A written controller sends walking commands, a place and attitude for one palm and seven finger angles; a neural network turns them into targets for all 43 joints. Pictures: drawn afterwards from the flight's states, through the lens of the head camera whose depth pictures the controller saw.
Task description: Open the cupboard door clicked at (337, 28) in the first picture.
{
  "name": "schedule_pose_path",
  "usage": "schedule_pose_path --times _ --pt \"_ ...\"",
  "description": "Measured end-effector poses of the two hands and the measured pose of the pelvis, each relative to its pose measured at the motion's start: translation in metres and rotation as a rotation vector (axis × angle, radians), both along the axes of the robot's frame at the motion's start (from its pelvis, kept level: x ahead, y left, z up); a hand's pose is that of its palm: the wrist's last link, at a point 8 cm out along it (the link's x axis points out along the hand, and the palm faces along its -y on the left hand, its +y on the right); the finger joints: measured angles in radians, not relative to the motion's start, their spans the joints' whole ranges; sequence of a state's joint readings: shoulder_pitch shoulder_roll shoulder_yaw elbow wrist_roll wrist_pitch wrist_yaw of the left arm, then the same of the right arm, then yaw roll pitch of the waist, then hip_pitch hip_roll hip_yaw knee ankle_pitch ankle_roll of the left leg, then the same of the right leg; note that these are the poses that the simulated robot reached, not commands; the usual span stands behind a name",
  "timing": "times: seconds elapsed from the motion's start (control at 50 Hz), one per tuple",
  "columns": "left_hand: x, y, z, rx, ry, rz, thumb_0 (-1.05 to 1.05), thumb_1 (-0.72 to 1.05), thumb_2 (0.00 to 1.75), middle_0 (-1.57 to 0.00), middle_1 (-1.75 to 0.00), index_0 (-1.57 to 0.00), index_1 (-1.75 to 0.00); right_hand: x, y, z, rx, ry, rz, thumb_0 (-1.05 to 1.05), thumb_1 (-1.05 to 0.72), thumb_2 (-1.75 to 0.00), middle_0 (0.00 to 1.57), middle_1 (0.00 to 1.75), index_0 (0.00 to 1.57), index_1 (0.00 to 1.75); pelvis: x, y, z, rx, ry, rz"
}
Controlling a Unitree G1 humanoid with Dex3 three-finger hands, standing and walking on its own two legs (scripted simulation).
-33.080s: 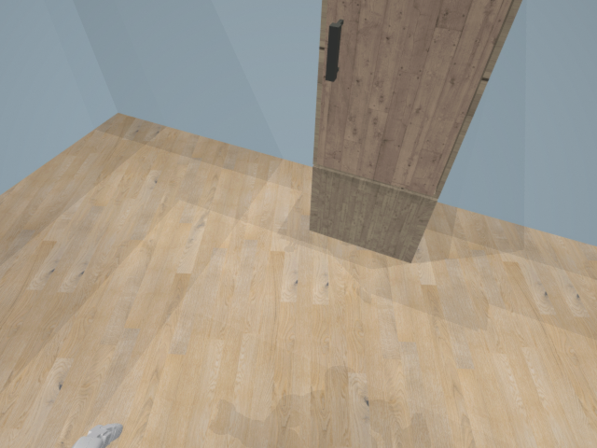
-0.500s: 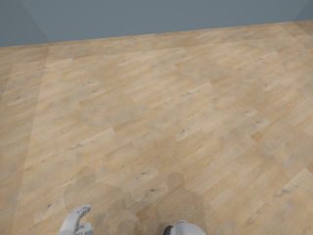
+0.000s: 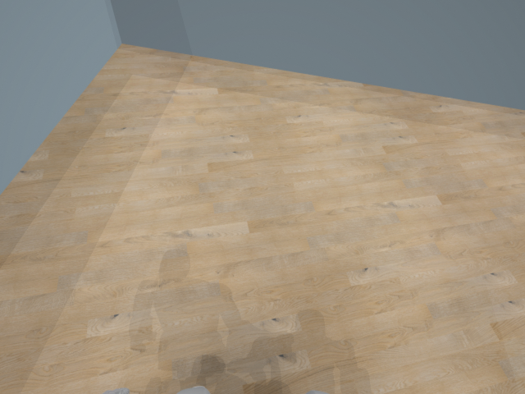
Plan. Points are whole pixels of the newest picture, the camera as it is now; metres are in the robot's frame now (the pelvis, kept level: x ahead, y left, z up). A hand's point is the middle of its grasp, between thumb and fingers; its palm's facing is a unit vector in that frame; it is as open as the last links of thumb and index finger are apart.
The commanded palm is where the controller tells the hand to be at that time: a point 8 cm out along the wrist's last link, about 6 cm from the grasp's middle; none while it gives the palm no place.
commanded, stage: turn to face it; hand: left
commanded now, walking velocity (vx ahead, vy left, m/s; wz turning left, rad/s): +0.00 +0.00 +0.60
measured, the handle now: out of the picture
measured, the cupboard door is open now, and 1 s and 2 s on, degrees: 40 40 40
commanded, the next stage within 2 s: none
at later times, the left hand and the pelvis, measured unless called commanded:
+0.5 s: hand out of the picture +0.06 +0.14 -0.13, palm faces +0.29 -0.91 -0.29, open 7.4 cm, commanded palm none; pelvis +0.04 -0.07 +0.02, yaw +18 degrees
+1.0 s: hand out of the picture -0.02 +0.16 -0.15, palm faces +0.60 -0.76 -0.26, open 7.4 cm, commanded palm none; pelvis +0.04 -0.06 +0.02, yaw +36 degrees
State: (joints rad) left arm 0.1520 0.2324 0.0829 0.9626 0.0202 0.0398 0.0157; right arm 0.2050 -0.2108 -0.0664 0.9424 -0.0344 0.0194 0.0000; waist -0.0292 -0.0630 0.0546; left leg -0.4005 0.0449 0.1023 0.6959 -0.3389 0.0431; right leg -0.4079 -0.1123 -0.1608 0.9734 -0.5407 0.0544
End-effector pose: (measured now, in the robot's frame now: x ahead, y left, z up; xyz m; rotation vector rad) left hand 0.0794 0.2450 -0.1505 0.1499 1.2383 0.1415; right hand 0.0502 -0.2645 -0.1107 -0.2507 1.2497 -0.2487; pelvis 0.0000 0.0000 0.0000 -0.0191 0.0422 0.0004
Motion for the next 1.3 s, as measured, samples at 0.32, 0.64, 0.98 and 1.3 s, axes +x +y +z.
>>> schedule_pose_path --times 0.32,0.64,0.98,1.3 --pt "-0.006 -0.009 0.044 0.109 -0.025 0.156 0.01 0.91 0.90 -0.20 -0.30 -0.20 -0.30 0.066 -0.014 -0.015 0.099 0.053 0.181 0.00 -0.90 -0.90 0.20 0.30 0.21 0.30 0.026 -0.041 0.014 0.019 0.005 0.174" --pt "-0.076 -0.082 0.049 0.074 0.014 0.399 0.00 0.93 0.90 -0.21 -0.30 -0.21 -0.30 0.177 -0.021 -0.007 0.113 0.019 0.430 0.00 -0.91 -0.90 0.19 0.30 0.20 0.30 0.043 -0.080 0.023 0.081 -0.004 0.409" --pt "-0.141 -0.050 0.029 0.056 0.048 0.643 0.01 0.92 0.90 -0.20 -0.30 -0.20 -0.30 0.214 0.056 0.005 0.066 -0.031 0.705 0.00 -0.90 -0.90 0.20 0.30 0.20 0.30 0.040 -0.060 0.016 0.020 -0.008 0.620" --pt "-0.093 -0.098 0.057 0.149 -0.071 0.729 0.00 0.91 0.90 -0.20 -0.30 -0.20 -0.30 0.246 0.009 -0.025 0.090 0.110 0.755 0.01 -0.91 -0.90 0.20 0.30 0.20 0.30 0.080 -0.102 0.014 0.064 -0.006 0.809"
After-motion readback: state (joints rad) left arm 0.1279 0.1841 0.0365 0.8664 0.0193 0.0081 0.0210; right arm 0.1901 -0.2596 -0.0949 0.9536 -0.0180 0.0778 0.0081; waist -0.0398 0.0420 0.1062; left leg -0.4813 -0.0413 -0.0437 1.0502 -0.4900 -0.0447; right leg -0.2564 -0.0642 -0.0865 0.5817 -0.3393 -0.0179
